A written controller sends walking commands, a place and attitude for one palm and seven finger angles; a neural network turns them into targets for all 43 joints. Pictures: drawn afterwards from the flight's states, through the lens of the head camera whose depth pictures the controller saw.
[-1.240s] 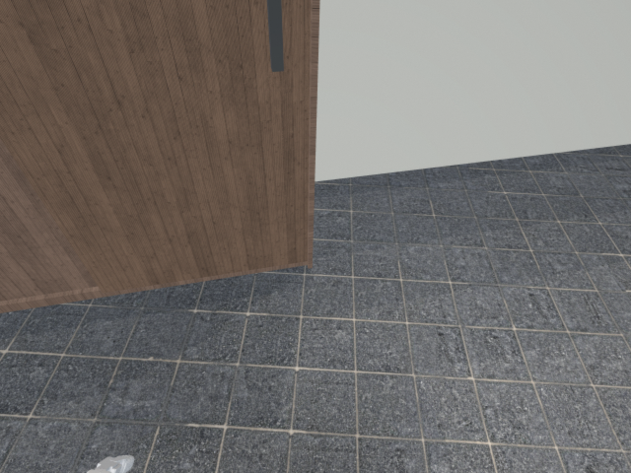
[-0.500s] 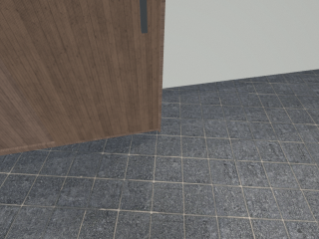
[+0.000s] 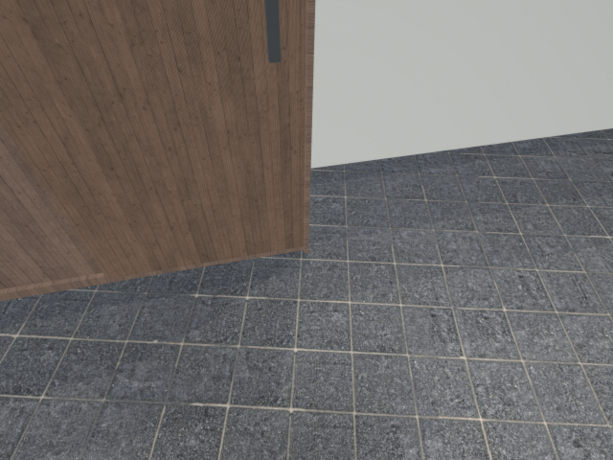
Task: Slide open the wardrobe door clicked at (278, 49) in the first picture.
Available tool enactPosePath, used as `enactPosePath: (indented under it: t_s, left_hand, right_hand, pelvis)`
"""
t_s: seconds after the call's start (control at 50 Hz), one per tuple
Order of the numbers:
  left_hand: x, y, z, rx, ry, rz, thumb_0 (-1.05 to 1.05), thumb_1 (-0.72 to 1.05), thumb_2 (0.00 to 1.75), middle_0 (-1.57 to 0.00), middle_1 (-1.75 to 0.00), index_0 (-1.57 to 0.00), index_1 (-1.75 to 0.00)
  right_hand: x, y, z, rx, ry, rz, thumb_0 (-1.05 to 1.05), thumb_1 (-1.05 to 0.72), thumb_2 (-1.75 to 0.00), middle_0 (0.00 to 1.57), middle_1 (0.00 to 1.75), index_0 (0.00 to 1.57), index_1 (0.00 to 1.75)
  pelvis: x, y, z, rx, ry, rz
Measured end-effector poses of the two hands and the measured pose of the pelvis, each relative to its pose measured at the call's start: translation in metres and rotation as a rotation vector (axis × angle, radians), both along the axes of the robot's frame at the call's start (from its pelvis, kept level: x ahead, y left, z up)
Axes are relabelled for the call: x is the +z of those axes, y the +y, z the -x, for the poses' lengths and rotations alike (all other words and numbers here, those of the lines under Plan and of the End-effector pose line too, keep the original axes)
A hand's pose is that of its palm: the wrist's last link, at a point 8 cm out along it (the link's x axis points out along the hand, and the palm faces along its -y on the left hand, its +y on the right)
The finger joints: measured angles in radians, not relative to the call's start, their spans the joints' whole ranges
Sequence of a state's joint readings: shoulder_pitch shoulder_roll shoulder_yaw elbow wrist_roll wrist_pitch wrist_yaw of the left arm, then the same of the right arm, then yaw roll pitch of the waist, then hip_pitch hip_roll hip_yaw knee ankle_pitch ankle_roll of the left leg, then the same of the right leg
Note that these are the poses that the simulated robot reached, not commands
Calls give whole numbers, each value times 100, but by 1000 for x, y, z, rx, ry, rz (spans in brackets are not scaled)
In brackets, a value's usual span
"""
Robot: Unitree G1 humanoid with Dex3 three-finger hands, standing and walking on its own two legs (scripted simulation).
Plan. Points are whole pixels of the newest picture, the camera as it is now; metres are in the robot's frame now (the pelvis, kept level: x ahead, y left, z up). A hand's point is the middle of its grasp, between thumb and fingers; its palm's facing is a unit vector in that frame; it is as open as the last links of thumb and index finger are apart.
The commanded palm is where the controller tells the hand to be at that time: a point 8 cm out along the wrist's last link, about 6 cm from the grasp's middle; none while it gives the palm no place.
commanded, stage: look at it before walking up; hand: right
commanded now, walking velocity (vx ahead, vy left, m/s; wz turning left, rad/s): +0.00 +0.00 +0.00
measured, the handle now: out of the picture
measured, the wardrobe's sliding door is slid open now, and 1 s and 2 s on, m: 0.00 0.00 0.00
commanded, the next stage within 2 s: turn to face it in 0.20 s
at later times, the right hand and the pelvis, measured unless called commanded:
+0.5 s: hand out of the picture +0.08 -0.24 -0.16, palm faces -0.04 +0.94 -0.34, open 7.4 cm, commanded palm none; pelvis +0.01 +0.00 +0.00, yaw +2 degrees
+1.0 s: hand out of the picture +0.08 -0.19 -0.19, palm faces -0.17 +0.96 -0.23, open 7.4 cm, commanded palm none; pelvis -0.02 -0.01 -0.02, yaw +10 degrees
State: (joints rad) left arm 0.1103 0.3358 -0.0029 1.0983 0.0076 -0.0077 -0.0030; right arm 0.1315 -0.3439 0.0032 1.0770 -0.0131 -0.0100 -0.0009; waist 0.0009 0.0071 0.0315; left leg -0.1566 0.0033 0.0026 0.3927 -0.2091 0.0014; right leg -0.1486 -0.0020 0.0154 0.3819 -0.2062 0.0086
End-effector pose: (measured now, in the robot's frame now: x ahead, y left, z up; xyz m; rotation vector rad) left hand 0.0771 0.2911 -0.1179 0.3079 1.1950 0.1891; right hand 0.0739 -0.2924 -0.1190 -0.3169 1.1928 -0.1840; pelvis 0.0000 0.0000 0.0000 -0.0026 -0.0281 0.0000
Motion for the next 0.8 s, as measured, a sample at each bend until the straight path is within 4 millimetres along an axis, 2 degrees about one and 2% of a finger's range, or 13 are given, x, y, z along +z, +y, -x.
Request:
enactPosePath:
  t_s: [0.38,0.48,0.6,0.72,0.8]
  left_hand:
    - [1,1,-14,-5,-9,-3,0,90,90,-20,-30,-20,-30]
    - [-2,-2,-10,23,-27,2,0,90,90,-20,-30,-20,-30]
    - [-15,-19,15,86,-13,49,0,90,90,-20,-30,-20,-30]
    - [-29,-34,57,161,46,89,0,90,90,-20,-30,-20,-30]
    - [-33,-41,86,208,90,97,0,90,90,-20,-30,-20,-30]
  right_hand:
    - [2,-1,-4,-11,8,7,1,-90,-90,21,30,20,30]
    - [-1,4,-4,-3,22,8,1,-90,-90,21,30,20,30]
    - [-15,26,2,32,63,-37,1,-91,-90,20,30,20,30]
    - [-28,48,7,71,83,-91,1,-90,-90,21,30,20,30]
    - [-33,56,7,91,86,-115,1,-90,-90,21,30,20,30]
  pelvis:
    - [1,1,-9,4,-5,1]
    - [-1,2,-6,34,-1,1]
    - [-7,2,0,78,3,4]
    - [-13,2,9,108,9,5]
    - [-16,-2,15,119,20,2]
